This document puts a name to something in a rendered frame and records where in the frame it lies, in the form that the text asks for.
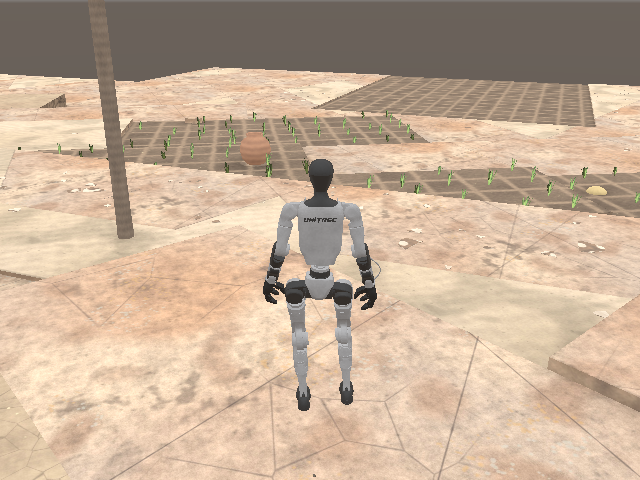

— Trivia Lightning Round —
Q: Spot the left robot upper arm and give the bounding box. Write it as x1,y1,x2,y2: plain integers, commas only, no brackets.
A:
274,202,300,257

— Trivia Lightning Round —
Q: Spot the robot right hand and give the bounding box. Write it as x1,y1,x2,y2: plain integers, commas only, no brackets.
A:
354,285,377,310

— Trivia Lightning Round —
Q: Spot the right robot upper arm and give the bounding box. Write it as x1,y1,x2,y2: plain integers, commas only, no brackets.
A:
342,202,367,258

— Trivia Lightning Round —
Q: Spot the left robot thigh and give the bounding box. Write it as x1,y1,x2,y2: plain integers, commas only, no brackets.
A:
285,278,309,350

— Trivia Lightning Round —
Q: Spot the robot left hand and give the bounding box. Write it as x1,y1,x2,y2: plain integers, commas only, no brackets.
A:
263,280,285,304

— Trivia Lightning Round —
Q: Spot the robot right foot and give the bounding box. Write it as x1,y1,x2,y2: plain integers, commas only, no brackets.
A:
339,381,354,405

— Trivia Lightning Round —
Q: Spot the robot right forearm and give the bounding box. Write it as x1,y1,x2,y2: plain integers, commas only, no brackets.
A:
356,243,375,288

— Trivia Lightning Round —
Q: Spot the robot left forearm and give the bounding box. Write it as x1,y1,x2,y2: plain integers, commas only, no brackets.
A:
265,241,285,284

